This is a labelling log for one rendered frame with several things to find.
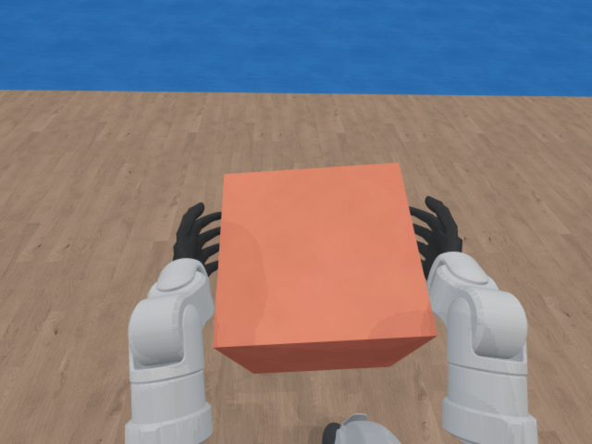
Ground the robot right thigh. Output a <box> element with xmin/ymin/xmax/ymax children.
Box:
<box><xmin>336</xmin><ymin>421</ymin><xmax>401</xmax><ymax>444</ymax></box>

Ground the right robot forearm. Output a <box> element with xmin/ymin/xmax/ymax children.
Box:
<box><xmin>426</xmin><ymin>252</ymin><xmax>538</xmax><ymax>444</ymax></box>

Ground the left robot forearm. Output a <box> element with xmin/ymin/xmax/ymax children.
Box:
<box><xmin>125</xmin><ymin>258</ymin><xmax>215</xmax><ymax>444</ymax></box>

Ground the carton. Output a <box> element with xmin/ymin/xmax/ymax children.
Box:
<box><xmin>213</xmin><ymin>163</ymin><xmax>438</xmax><ymax>374</ymax></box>

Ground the left robot hand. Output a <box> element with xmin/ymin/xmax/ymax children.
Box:
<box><xmin>173</xmin><ymin>203</ymin><xmax>222</xmax><ymax>277</ymax></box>

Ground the right robot hand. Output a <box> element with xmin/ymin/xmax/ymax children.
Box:
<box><xmin>409</xmin><ymin>196</ymin><xmax>463</xmax><ymax>281</ymax></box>

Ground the right robot shin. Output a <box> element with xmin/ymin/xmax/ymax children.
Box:
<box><xmin>335</xmin><ymin>413</ymin><xmax>368</xmax><ymax>444</ymax></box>

